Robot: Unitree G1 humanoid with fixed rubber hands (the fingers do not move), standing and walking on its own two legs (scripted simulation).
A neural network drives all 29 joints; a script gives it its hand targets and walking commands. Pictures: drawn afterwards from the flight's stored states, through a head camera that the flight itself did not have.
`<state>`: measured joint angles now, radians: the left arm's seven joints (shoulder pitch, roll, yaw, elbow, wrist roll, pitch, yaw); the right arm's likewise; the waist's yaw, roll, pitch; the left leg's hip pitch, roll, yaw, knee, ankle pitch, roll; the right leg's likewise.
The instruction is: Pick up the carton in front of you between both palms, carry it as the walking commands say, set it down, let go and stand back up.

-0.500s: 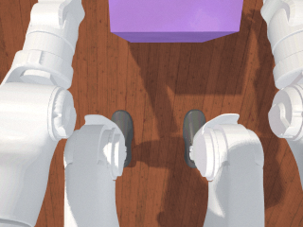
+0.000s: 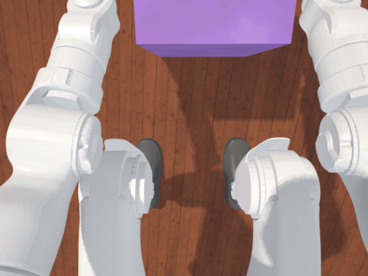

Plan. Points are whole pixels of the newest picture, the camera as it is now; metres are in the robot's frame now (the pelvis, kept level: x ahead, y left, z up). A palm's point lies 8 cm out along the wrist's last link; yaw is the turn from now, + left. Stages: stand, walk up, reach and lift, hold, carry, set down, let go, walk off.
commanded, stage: reach and lift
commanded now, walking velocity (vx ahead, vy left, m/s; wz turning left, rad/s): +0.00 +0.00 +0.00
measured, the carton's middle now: out of the picture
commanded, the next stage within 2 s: none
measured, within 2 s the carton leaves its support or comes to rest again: leaves its support in 0.38 s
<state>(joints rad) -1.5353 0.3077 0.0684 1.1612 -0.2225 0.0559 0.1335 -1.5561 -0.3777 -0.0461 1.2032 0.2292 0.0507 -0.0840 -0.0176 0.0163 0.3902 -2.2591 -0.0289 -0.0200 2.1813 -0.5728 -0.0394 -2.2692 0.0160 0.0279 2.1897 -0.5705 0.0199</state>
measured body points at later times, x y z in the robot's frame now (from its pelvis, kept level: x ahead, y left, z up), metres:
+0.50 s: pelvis +0.01 +0.00 +0.00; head +0.35 -0.02 +0.28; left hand +0.57 +0.13 -0.13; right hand +0.56 -0.18 -0.13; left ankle +0.11 +0.13 -0.34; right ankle +0.11 -0.12 -0.34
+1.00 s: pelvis -0.01 +0.01 +0.12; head +0.26 -0.01 +0.48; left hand +0.52 +0.13 +0.06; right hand +0.50 -0.18 +0.06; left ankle +0.11 +0.13 -0.34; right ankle +0.11 -0.12 -0.34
